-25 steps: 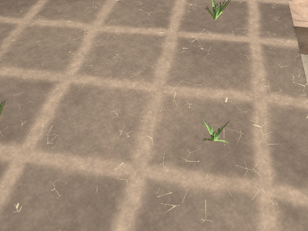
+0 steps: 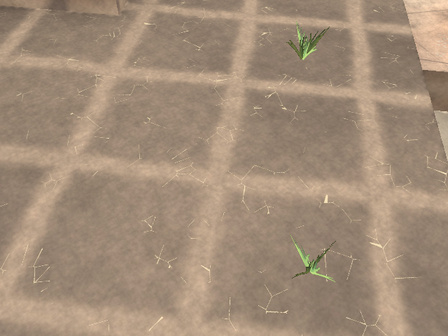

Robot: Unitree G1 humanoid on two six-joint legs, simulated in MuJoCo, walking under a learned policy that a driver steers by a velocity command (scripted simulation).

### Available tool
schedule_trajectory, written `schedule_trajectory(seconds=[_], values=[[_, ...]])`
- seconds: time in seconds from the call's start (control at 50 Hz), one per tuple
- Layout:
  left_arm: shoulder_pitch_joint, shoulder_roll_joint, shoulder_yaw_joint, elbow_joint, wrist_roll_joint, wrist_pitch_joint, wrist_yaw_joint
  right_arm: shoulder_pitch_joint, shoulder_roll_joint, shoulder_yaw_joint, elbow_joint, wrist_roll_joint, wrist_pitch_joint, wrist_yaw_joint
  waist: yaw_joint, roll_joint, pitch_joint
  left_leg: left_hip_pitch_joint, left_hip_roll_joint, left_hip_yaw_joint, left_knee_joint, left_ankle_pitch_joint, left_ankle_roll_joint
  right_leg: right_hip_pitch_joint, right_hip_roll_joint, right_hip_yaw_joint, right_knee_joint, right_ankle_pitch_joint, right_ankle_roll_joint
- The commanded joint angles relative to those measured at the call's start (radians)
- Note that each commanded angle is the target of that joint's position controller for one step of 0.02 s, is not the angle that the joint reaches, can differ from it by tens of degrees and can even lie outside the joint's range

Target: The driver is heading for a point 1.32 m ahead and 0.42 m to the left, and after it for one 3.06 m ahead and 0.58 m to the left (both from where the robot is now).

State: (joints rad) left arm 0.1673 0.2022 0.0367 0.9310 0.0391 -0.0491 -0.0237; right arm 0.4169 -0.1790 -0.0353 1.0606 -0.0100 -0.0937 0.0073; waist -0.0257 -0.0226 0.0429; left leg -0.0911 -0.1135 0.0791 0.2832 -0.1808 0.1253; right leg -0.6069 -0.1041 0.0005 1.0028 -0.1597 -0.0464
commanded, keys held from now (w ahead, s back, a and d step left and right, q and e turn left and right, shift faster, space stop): w+q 1.00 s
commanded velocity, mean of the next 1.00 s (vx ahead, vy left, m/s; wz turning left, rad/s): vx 0.50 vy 0.00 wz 0.51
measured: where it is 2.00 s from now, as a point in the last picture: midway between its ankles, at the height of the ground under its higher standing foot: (116, 216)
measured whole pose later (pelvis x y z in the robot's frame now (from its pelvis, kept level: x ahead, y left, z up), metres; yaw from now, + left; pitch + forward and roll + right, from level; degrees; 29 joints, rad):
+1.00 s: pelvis +0.49 +0.10 -0.01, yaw +34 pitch +1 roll +0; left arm 0.22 0.25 0.05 0.81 0.04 -0.05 -0.01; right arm 0.25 -0.26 -0.07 0.84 -0.01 -0.03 0.01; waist 0.01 -0.02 0.07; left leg -0.25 -0.13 0.03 0.43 -0.19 0.14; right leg -0.51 -0.13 0.00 1.15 -0.32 0.02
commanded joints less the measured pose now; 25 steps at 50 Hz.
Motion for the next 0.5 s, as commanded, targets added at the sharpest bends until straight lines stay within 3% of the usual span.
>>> schedule_trajectory(seconds=[0.02,0.1,0.18,0.22,0.24,0.26,0.28,0.3,0.32,0.34,0.36,0.38,0.42,0.5], values=[[-0.064,0.041,0.005,-0.068,-0.006,0.001,-0.004,0.040,-0.106,-0.011,-0.042,0.004,-0.012,-0.005,0.011,0.050,0.076,-0.070,0.268,-0.249,-0.176,0.186,0.106,-0.045,0.005,-0.026,-0.157,0.114,0.040],[-0.199,0.042,0.002,-0.116,-0.015,-0.001,-0.005,0.119,-0.113,-0.011,-0.032,0.000,-0.007,-0.011,-0.037,0.078,0.055,0.035,0.261,-0.260,-0.117,0.309,0.090,-0.044,0.046,-0.037,-0.307,0.179,0.058],[-0.293,0.060,0.001,-0.173,-0.023,-0.012,-0.002,0.145,-0.135,-0.019,-0.037,-0.013,0.002,-0.020,-0.059,0.100,0.052,0.135,0.286,-0.309,-0.030,0.415,0.102,-0.040,0.071,-0.026,-0.391,0.106,0.047],[-0.240,0.080,0.007,-0.176,-0.028,-0.025,0.003,0.109,-0.154,-0.028,-0.051,-0.016,0.004,-0.026,-0.019,0.115,0.033,0.125,0.289,-0.321,0.031,0.486,0.077,0.078,0.091,-0.022,-0.458,0.043,0.027],[-0.157,0.096,0.015,-0.157,-0.029,-0.033,0.009,0.079,-0.169,-0.033,-0.061,-0.014,0.003,-0.025,0.020,0.120,0.000,0.093,0.274,-0.313,0.103,0.573,0.058,0.212,0.118,-0.030,-0.498,0.009,0.011],[-0.008,0.124,0.029,-0.113,-0.024,-0.045,0.019,0.057,-0.174,-0.036,-0.068,-0.007,0.001,-0.018,0.085,0.082,-0.079,0.046,0.229,-0.277,0.265,0.605,0.035,0.415,0.127,-0.036,-0.560,0.039,-0.013],[0.161,0.189,0.049,-0.087,0.001,-0.058,0.034,0.039,-0.145,-0.030,-0.096,0.005,-0.004,-0.011,0.150,0.019,-0.204,-0.112,0.172,-0.239,0.506,0.412,0.016,0.673,-0.020,0.103,-0.571,-0.040,-0.056],[0.248,0.275,0.069,-0.101,0.032,-0.054,0.043,0.095,-0.038,-0.009,-0.140,0.040,-0.003,-0.012,0.135,-0.157,-0.348,-0.409,0.046,-0.137,0.813,-0.151,-0.021,0.946,-0.310,0.472,-0.607,-0.132,-0.119],[0.199,0.265,0.072,-0.100,0.015,-0.036,0.037,0.137,-0.109,-0.028,-0.144,0.031,0.006,-0.017,0.092,-0.227,-0.380,-0.530,0.039,-0.144,0.969,-0.335,-0.013,0.904,-0.365,0.725,-0.713,-0.180,-0.193],[0.110,0.167,0.052,-0.121,0.006,-0.032,0.031,0.093,-0.139,-0.037,-0.134,0.011,0.019,-0.019,0.056,-0.094,-0.227,-0.568,0.109,-0.159,1.018,-0.247,-0.010,0.771,-0.323,0.587,-0.728,-0.249,-0.174],[0.061,0.104,0.037,-0.124,-0.005,-0.038,0.026,0.021,-0.120,-0.035,-0.143,-0.001,0.023,-0.008,0.055,-0.010,-0.118,-0.556,0.141,-0.156,0.984,-0.173,-0.017,0.632,-0.267,0.429,-0.757,-0.190,-0.151],[0.043,0.085,0.031,-0.118,-0.003,-0.043,0.026,-0.009,-0.102,-0.036,-0.153,-0.007,0.030,0.000,0.036,-0.016,-0.069,-0.528,0.166,-0.151,0.946,-0.137,-0.025,0.545,-0.222,0.319,-0.787,-0.106,-0.119],[0.075,0.071,0.027,-0.088,-0.011,-0.058,0.030,-0.019,-0.086,-0.039,-0.165,-0.026,0.057,0.018,0.005,-0.055,-0.035,-0.494,0.190,-0.139,0.919,-0.113,-0.039,0.469,-0.177,0.181,-0.813,0.048,-0.095],[0.146,0.086,0.033,-0.057,-0.023,-0.080,0.025,-0.130,-0.074,-0.035,-0.223,-0.025,0.082,0.041,0.000,-0.058,-0.022,-0.588,0.205,-0.116,0.895,-0.009,-0.048,0.489,-0.163,0.030,-0.841,0.234,-0.097]])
